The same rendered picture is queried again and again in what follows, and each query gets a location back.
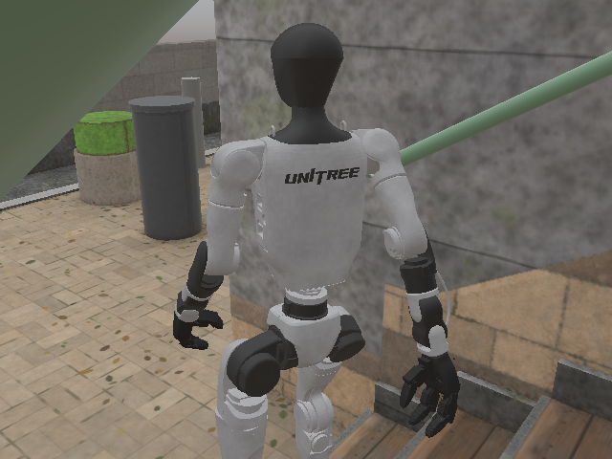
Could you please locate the robot left thigh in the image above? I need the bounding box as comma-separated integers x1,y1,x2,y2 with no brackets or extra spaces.
215,330,284,459

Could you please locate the robot right hand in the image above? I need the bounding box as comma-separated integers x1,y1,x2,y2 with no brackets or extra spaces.
400,352,461,438

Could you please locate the humanoid robot torso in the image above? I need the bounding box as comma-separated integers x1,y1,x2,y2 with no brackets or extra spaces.
251,120,367,370

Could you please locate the robot right forearm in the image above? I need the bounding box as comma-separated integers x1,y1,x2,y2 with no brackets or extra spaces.
400,230,448,357

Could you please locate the robot left upper arm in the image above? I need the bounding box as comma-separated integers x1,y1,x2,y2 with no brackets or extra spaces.
203,139,265,275

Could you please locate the robot left forearm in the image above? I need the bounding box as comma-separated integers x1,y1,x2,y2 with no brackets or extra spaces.
175,241,224,322

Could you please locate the robot left hand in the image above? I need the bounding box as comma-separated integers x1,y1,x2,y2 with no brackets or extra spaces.
173,309,224,350

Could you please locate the robot right upper arm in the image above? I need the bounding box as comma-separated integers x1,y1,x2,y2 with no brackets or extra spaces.
349,128,427,259

